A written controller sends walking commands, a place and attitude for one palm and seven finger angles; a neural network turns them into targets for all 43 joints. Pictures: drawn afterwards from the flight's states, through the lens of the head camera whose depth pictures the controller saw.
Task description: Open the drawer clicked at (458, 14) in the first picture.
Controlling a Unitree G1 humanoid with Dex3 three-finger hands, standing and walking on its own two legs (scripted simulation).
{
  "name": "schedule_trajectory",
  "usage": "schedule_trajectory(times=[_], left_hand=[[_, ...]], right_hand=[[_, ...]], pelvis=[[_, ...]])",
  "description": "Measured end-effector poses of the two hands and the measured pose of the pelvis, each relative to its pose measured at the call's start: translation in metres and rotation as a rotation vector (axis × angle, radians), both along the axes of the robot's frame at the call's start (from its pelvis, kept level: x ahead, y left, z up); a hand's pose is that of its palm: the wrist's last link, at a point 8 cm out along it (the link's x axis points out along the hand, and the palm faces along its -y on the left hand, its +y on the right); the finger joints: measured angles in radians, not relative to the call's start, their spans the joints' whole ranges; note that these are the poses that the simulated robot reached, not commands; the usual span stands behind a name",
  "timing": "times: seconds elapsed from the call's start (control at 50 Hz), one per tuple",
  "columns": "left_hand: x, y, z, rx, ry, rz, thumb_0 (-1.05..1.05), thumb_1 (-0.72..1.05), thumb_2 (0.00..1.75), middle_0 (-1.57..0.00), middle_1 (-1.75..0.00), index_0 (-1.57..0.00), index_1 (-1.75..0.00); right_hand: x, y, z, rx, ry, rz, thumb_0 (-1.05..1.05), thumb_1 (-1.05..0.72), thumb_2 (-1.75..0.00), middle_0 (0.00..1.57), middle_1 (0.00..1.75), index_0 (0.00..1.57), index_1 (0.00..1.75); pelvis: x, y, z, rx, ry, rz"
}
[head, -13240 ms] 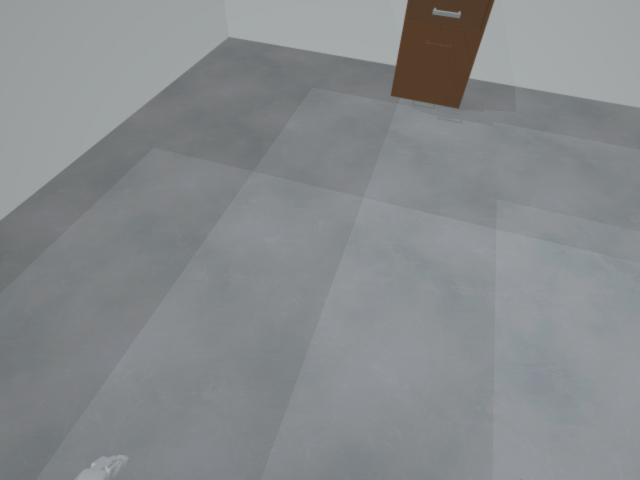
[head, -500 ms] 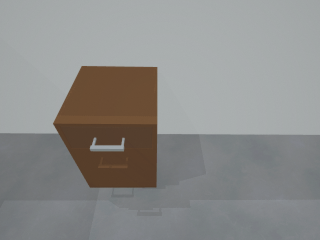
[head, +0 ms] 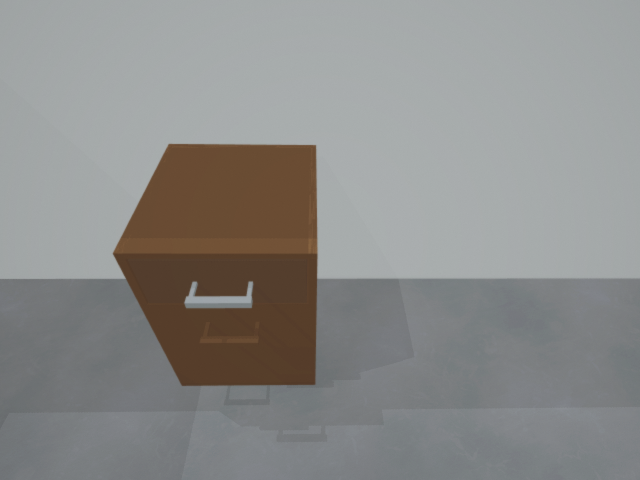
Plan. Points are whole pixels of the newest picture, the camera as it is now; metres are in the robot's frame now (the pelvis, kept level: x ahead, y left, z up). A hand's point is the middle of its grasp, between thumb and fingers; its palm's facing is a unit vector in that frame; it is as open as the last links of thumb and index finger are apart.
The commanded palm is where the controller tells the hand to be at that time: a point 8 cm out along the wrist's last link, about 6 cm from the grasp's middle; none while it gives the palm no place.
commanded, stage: come to a stop and stand still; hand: left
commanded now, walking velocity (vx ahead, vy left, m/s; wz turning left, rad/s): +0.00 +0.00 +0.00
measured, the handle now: (220, 294) +0.55 +0.26 -0.23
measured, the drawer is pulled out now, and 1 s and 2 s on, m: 0.00 0.00 0.00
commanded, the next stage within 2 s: look again from close up in 0.62 s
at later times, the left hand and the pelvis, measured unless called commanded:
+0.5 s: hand out of the picture -0.03 +0.15 -0.17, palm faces +0.05 -0.99 -0.16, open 7.4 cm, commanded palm none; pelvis -0.01 -0.01 +0.00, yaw +0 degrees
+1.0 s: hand out of the picture -0.02 +0.14 -0.17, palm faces +0.06 -0.99 -0.15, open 7.4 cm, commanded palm none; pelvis +0.00 -0.01 +0.01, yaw +0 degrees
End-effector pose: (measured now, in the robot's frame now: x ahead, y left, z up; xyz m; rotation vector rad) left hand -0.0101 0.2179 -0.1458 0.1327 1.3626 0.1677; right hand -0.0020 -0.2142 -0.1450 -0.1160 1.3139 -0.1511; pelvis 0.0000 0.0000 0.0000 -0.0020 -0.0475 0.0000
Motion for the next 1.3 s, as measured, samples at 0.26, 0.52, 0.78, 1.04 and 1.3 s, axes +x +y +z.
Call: schedule_trajectory(times=[0.26,0.52,0.78,1.04,1.3], left_hand=[[-0.004,0.003,0.008,0.011,-0.017,-0.006,0.01,0.90,0.90,-0.19,-0.30,-0.20,-0.30],[-0.024,-0.020,0.004,-0.033,0.046,0.014,0.01,0.90,0.90,-0.20,-0.30,-0.20,-0.30],[-0.020,-0.030,0.002,-0.051,0.047,0.021,0.01,0.90,0.90,-0.20,-0.30,-0.20,-0.30],[-0.012,-0.027,0.003,-0.046,0.041,0.028,0.01,0.91,0.90,-0.20,-0.30,-0.20,-0.30],[-0.009,-0.029,0.004,-0.048,0.048,0.030,0.01,0.90,0.90,-0.19,-0.30,-0.20,-0.30]], right_hand=[[-0.023,0.004,0.001,0.026,0.037,0.005,0.01,-0.91,-0.90,0.20,0.30,0.20,0.30],[-0.048,0.003,0.001,0.034,0.123,-0.013,0.01,-0.91,-0.90,0.20,0.30,0.20,0.30],[-0.043,0.005,0.002,0.039,0.124,-0.020,0.00,-0.91,-0.90,0.20,0.30,0.20,0.30],[-0.033,0.010,0.003,0.042,0.118,-0.018,0.00,-0.91,-0.90,0.20,0.30,0.20,0.30],[-0.024,0.008,0.003,0.040,0.111,-0.013,0.00,-0.91,-0.90,0.20,0.30,0.20,0.30]], pelvis=[[-0.009,0.000,0.004,0.011,0.002,-0.004],[-0.009,-0.007,0.005,0.011,0.007,-0.004],[-0.006,-0.011,0.005,0.007,0.012,-0.005],[0.002,-0.010,0.006,0.004,0.015,-0.003],[0.006,-0.011,0.007,0.004,0.014,-0.004]])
